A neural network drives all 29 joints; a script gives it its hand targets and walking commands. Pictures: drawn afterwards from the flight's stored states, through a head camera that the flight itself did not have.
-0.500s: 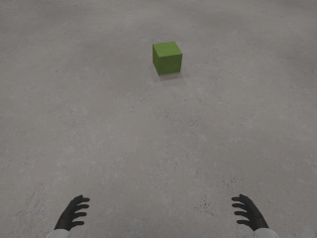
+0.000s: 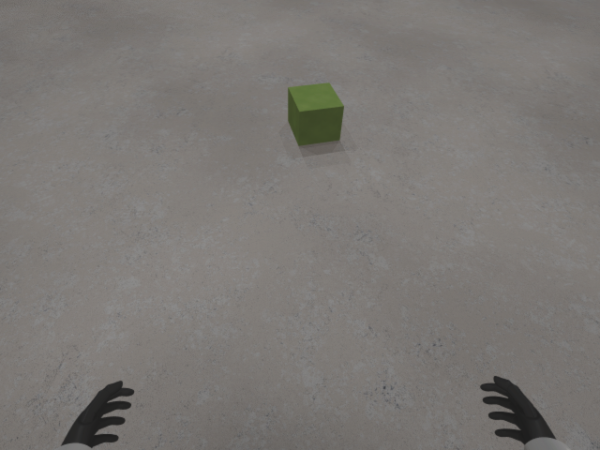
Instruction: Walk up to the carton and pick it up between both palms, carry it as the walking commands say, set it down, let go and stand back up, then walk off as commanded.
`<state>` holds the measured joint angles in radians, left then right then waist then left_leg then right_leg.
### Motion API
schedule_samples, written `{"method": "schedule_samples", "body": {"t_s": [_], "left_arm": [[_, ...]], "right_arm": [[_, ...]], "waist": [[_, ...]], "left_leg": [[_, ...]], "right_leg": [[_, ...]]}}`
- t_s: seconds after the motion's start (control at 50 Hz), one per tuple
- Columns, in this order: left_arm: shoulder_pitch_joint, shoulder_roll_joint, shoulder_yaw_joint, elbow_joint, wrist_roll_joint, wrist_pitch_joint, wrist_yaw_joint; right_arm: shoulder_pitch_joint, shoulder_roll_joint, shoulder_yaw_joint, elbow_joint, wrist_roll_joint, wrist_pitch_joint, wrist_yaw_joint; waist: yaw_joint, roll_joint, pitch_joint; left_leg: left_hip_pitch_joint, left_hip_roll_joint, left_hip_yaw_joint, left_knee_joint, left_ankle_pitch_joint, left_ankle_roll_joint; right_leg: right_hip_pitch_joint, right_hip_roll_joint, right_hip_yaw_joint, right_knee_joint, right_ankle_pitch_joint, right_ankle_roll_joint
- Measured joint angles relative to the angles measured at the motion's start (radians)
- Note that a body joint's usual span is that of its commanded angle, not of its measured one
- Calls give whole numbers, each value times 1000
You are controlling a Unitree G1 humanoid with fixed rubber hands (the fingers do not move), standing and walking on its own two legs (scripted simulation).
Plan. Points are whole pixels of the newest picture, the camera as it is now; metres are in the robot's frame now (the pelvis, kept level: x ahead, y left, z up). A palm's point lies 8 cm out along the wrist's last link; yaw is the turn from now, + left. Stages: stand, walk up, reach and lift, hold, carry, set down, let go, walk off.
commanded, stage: stand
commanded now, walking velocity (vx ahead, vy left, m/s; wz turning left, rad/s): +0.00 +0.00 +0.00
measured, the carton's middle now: (314, 114) +1.84 -0.10 -0.65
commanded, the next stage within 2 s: walk up in 0.70 s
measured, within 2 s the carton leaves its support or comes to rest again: neither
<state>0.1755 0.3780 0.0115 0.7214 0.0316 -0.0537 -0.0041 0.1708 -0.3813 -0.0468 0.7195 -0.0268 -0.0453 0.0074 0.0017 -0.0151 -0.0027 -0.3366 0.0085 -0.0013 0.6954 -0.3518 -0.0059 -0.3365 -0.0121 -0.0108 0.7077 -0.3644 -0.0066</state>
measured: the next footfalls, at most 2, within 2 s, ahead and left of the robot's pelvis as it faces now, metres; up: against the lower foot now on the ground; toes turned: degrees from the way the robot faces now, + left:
right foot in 1.22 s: +0.14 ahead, -0.17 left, +0.00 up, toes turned -8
left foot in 1.68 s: +0.41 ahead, +0.09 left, +0.00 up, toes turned +5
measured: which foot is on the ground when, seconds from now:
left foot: down 0.00-1.00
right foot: down 0.00-1.00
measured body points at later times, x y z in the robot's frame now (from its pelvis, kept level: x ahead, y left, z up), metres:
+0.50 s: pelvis +0.00 +0.01 +0.02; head +0.00 +0.02 +0.46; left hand +0.13 +0.32 -0.09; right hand +0.14 -0.29 -0.08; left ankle +0.01 +0.13 -0.72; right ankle +0.01 -0.12 -0.72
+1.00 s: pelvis +0.01 +0.01 +0.03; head -0.01 +0.02 +0.48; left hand +0.11 +0.34 -0.08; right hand +0.12 -0.32 -0.06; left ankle +0.01 +0.13 -0.71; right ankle +0.00 -0.12 -0.71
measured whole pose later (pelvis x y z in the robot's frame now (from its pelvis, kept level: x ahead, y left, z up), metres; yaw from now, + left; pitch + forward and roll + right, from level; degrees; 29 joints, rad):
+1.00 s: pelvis +0.01 +0.01 +0.03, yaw -1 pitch -1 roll +0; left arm 0.20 0.44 0.04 0.93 0.03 -0.05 -0.05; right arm 0.18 -0.43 -0.06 0.92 -0.03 -0.06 0.05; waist 0.02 -0.02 -0.04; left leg -0.20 0.00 0.02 0.49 -0.43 0.06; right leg -0.22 -0.02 0.01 0.52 -0.46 -0.02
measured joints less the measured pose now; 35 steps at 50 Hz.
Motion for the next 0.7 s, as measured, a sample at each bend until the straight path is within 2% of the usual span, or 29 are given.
{"method": "schedule_samples", "body": {"t_s": [0.22,0.7], "left_arm": [[-10,21,1,64,-9,1,-2],[-38,23,-19,195,-21,15,-2]], "right_arm": [[20,-7,11,65,4,-3,2],[-54,-13,33,190,12,4,0]], "waist": [[-8,1,22],[11,9,31]], "left_leg": [[31,-1,-4,-65,40,6],[123,-9,0,-206,112,13]], "right_leg": [[42,-1,-5,-85,49,8],[136,-8,-3,-231,124,19]]}}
